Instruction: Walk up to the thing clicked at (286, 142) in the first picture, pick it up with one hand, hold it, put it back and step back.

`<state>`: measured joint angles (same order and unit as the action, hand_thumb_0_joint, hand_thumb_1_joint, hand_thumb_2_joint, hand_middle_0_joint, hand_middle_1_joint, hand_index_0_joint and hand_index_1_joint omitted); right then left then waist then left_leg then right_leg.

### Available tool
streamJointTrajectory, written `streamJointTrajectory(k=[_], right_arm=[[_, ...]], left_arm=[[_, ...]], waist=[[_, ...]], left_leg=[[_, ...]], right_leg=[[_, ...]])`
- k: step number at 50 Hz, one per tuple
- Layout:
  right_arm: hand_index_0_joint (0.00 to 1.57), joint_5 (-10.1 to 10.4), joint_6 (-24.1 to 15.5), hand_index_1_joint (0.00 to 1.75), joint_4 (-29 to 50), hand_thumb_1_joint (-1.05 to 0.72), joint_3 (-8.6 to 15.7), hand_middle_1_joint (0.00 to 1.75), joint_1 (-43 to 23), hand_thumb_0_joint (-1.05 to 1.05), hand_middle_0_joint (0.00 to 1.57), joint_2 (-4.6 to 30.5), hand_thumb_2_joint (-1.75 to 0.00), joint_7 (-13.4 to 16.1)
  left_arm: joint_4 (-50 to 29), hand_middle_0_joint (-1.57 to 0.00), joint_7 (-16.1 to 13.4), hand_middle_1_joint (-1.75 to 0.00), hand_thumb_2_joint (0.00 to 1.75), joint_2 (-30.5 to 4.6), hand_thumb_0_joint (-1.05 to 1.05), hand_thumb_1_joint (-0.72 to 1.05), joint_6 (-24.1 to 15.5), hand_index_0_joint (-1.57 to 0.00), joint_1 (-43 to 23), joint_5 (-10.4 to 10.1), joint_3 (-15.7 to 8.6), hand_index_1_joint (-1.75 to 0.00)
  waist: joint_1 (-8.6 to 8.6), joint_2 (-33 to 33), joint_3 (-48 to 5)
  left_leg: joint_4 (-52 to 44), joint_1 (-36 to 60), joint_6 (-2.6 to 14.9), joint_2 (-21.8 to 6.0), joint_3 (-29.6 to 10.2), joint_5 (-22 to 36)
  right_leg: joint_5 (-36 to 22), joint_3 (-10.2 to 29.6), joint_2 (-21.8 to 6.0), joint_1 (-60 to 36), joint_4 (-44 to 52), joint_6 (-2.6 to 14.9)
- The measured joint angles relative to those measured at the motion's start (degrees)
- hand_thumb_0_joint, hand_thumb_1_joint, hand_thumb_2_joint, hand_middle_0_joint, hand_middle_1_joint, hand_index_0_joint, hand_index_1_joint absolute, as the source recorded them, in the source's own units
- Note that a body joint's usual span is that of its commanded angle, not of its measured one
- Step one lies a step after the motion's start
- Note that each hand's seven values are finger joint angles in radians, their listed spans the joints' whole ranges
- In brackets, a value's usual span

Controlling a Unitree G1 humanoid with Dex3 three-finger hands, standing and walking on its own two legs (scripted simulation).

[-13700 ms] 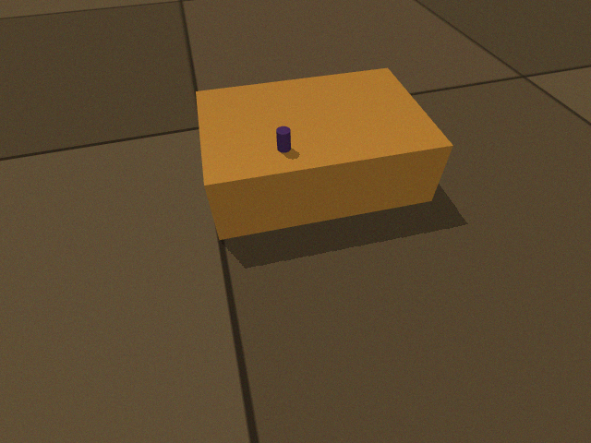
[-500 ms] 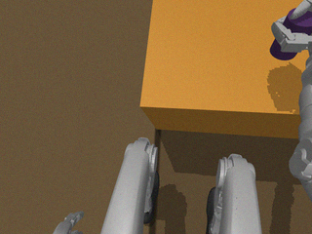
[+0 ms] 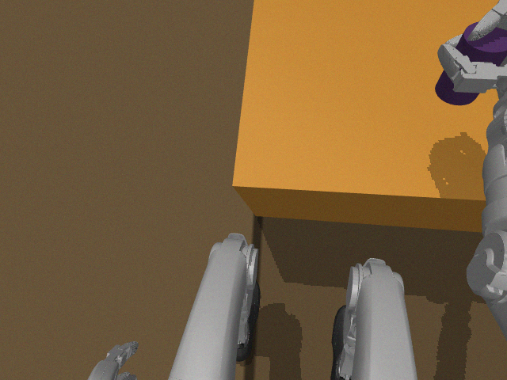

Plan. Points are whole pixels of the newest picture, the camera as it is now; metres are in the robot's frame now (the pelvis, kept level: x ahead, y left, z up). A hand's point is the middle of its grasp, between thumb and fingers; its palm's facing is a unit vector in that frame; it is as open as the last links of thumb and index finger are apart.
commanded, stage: settle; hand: right
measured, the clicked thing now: (471, 66) +0.56 -0.19 +0.01
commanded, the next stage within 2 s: lift in 0.30 s
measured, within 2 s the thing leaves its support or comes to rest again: neither
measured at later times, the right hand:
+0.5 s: hand (483, 41) +0.56 -0.18 +0.05, palm faces +0.09 +1.00 -0.02, open 5.5 cm
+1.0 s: hand out of the picture +0.50 -0.18 +0.14, palm faces +0.11 +0.99 -0.02, open 5.5 cm
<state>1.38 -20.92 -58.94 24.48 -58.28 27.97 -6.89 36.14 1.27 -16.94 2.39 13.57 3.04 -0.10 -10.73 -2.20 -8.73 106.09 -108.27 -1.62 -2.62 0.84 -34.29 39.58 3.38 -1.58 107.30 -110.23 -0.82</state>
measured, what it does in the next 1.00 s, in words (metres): rises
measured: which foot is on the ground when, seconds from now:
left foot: down 0.00-1.00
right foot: down 0.00-1.00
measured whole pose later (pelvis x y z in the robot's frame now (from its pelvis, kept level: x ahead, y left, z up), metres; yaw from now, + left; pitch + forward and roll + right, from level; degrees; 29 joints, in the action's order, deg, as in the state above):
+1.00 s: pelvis +0.02 +0.00 +0.10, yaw +0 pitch +29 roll +3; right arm 4.8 -19.6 -43.6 19.4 -38.7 18.4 -4.0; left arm 36.2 -0.2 -14.7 0.6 13.6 1.5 -1.3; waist -6.8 -1.5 -10.2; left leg 87.5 -84.9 -1.1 -1.9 1.7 -31.6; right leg 36.6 2.8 -2.7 83.9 -91.3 -1.2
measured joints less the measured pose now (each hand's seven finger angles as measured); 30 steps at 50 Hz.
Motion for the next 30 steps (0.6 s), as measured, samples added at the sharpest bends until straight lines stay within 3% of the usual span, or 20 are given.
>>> streamJointTrajectory(k=[30], right_arm=[[1.22,1.1,-0.7,1.32,3.3,0.07,-0.2,1.09,4.7,0.04,0.9,-2.5,-1.07,0.2]], left_arm=[[-0.5,-0.2,-0.1,-0.29,0.89,1.1,0.0,0.9,-0.4,-0.21,0.1,0.0,0.2,-0.3]], waist=[[0.8,0.3,-0.3]], left_leg=[[-5.5,6.5,0.36,0.4,0.4,0.5]], right_leg=[[-0.5,0.0,-0.5,-6.6,5.6,-0.31]])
